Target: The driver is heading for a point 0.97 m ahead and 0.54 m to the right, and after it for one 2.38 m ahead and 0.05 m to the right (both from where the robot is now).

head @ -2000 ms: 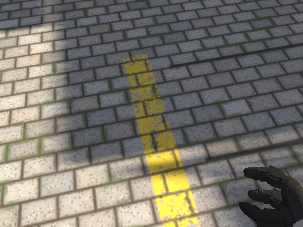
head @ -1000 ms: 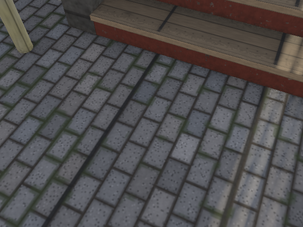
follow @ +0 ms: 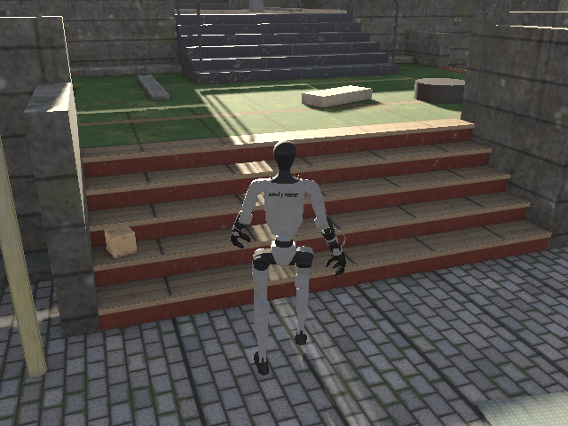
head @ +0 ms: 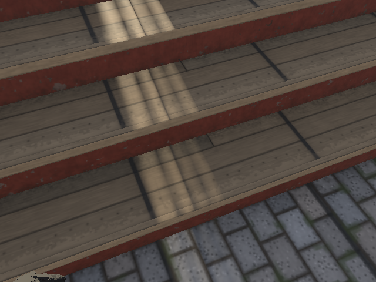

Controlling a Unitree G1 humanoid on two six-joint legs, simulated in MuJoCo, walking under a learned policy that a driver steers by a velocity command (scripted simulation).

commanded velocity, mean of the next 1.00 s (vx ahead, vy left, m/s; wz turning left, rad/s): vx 0.96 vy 0.00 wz -0.94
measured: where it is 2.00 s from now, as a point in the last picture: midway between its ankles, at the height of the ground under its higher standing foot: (309, 64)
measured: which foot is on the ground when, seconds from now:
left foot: down 0.00-0.22, up 0.24-0.66, down 0.68-1.00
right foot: up 0.00-0.20, down 0.22-0.68, up 0.70-1.00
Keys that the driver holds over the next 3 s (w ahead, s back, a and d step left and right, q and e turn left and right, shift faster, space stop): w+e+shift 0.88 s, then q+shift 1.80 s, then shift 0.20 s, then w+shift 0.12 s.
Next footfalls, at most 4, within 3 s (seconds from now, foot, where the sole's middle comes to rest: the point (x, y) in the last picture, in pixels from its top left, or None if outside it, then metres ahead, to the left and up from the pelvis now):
0.22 right None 0.38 -0.08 -0.77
0.68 left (217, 159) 0.90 -0.13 -0.60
1.10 right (308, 135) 1.00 -0.51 -0.60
1.54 left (279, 61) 1.27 -0.42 -0.44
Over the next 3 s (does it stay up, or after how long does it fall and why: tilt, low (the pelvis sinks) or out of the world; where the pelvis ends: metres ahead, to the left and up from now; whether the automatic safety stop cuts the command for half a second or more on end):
stays up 1.27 -0.57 0.33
